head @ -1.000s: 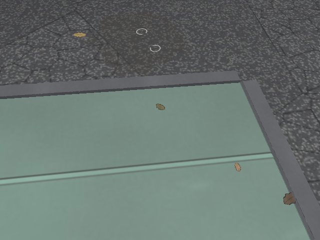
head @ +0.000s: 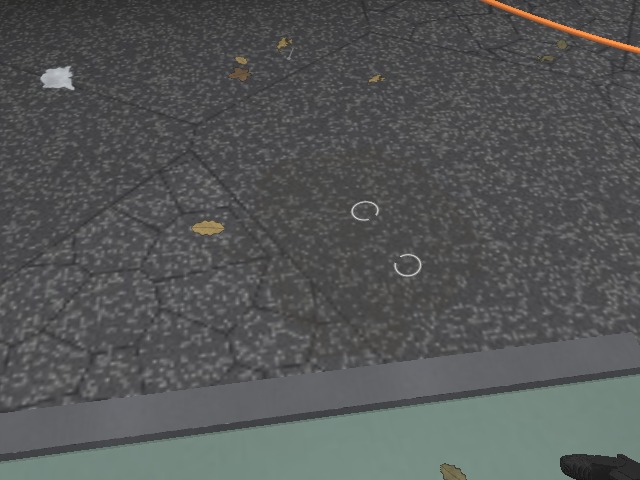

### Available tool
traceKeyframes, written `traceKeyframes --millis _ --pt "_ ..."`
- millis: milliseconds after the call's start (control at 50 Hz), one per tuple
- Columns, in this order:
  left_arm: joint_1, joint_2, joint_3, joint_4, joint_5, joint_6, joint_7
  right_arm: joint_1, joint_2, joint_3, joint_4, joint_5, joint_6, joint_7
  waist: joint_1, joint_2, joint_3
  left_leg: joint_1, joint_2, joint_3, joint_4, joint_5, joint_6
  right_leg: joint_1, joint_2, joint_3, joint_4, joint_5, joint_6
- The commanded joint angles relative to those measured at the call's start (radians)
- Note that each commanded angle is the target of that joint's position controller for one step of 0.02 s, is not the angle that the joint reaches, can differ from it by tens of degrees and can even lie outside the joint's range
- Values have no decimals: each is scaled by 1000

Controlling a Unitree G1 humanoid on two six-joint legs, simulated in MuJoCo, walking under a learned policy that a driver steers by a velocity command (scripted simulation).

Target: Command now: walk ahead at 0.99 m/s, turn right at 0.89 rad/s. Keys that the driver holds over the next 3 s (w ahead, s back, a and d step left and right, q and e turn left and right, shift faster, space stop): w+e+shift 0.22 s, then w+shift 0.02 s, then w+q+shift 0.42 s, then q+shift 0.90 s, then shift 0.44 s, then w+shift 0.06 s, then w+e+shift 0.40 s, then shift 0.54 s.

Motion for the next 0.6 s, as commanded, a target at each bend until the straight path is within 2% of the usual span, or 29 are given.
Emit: traceKeyframes --millis 20,40,60,80,100,140,180,200,220,240,260,280,300,320,340,360,380,400,420,440,460,480,500,520,540,600 --pt "-126 46 4 -150 20 -7 -16 189 -113 -51 27 -29 10 -10 -106 153 -26 428 289 -385 -366 -106 181 -485 -150 -1 85 106 -10" --pt "-140 31 4 -157 10 8 -24 166 -78 -44 43 -23 6 -9 -88 164 -1 380 266 -297 -382 -42 174 -460 -171 -1 54 97 -13" --pt "-155 11 0 -170 3 23 -29 157 -61 -42 58 -10 3 -7 -74 165 14 360 262 -230 -398 3 169 -466 -184 -7 31 86 -16" --pt "-171 -7 -7 -184 5 34 -33 153 -65 -45 72 1 0 -6 -61 145 30 342 270 -181 -414 54 171 -484 -195 -12 15 93 -16" --pt "-192 -13 -12 -197 14 39 -38 148 -77 -49 82 5 -3 -6 -53 120 52 335 276 -130 -430 118 177 -510 -201 -15 -10 126 -12" --pt "-221 -6 -18 -215 21 35 -49 110 -118 -58 85 1 -6 -12 -28 97 87 295 269 -19 -478 172 172 -507 -205 -23 -119 232 0" --pt "-287 16 -18 -225 24 27 -64 110 -160 -67 93 -3 -8 -18 -43 56 119 288 233 103 -523 202 149 -461 -185 -87 -273 369 -6" --pt "-325 23 -16 -224 27 23 -70 137 -166 -66 104 -7 -7 -18 -67 20 119 324 204 157 -533 242 135 -437 -159 -128 -333 428 -20" --pt "-367 9 -23 -241 25 17 -81 159 -208 -74 111 -2 -7 -18 -72 36 147 321 226 184 -535 303 133 -405 -160 -149 -418 450 -30" --pt "-393 11 -25 -244 26 10 -89 180 -218 -74 120 0 -5 -15 -77 19 160 327 219 217 -532 459 127 -340 -125 -188 -494 453 -48" --pt "-420 18 -22 -253 28 0 -91 239 -231 -73 141 2 -3 -11 -79 34 144 347 227 218 -511 692 132 -248 -68 -223 -541 441 -73" --pt "-425 35 -13 -260 27 -5 -90 288 -261 -76 160 6 3 -12 -59 69 113 402 247 212 -463 947 146 -186 -10 -246 -558 378 -95" --pt "-372 75 6 -260 25 -5 -87 293 -299 -81 170 10 14 -14 4 114 72 454 275 206 -349 1184 162 -119 32 -252 -578 288 -121" --pt "-220 134 37 -228 22 4 -75 279 -323 -80 179 11 26 -15 103 149 -19 446 294 191 -170 1301 171 65 50 -234 -602 233 -151" --pt "28 186 73 -160 20 19 -52 223 -320 -71 178 12 35 -17 254 137 -123 299 268 198 105 1286 157 398 41 -205 -687 298 -181" --pt "148 249 81 -101 18 31 -28 274 -185 -31 162 -5 30 -16 216 -53 -226 -7 137 165 552 254 123 744 -140 59 -610 254 -180" --pt "103 278 65 -133 56 6 -33 437 -73 9 138 49 -5 -2 79 -266 -473 -233 -36 -70 861 -291 128 891 -389 639 -853 -184 -306" --pt "100 169 49 -125 68 -13 -42 270 -205 -24 131 95 -25 0 162 -82 -395 -293 -4 -163 888 -210 142 759 -376 652 -1012 -362 -252" --pt "59 156 42 -102 67 -30 -44 174 -180 -22 83 110 -28 -1 126 -49 -179 -362 23 -131 848 -146 135 577 -371 547 -1065 -318 -232" --pt "-12 137 37 -83 64 -48 -47 150 -140 -12 83 88 -22 -11 62 61 -66 -348 81 -123 779 -77 128 412 -353 442 -1085 -179 -207" --pt "-82 82 26 -76 77 -61 -51 175 -127 -17 103 61 -2 -14 3 65 -19 -295 127 -123 729 -5 123 289 -306 315 -1083 -83 -176" --pt "-120 44 18 -72 90 -72 -52 246 -115 -21 131 61 25 -8 -45 8 -18 -219 159 -136 721 46 110 199 -293 225 -1098 -12 -161" --pt "-140 14 15 -59 80 -80 -55 272 -101 -23 150 62 48 -6 -63 -4 -11 -194 179 -132 701 59 101 156 -272 144 -1124 49 -145" --pt "-150 3 14 -43 69 -86 -55 273 -88 -26 159 63 67 -3 -73 -5 12 -201 190 -128 678 63 94 127 -256 57 -1147 111 -126" --pt "-158 10 17 -30 66 -90 -52 245 -74 -24 157 62 80 -3 -76 6 48 -236 194 -125 659 90 86 105 -247 -15 -1172 171 -104" --pt "-154 21 21 -10 81 -98 -34 131 -59 -19 119 55 77 1 -54 15 119 -314 163 -95 493 272 76 103 -174 -213 -1215 361 -56"
Next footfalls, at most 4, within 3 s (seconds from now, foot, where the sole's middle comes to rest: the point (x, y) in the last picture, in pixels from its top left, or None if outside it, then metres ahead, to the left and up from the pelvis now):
0.34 right None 0.48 -0.17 -0.76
0.82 left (377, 292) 0.95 -0.08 -0.76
1.32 right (419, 237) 1.14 -0.20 -0.76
1.76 left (363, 305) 0.91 -0.05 -0.76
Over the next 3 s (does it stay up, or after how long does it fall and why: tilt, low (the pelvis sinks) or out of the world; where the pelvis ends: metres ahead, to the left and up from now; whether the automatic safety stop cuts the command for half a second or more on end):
stays up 1.26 0.11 0.01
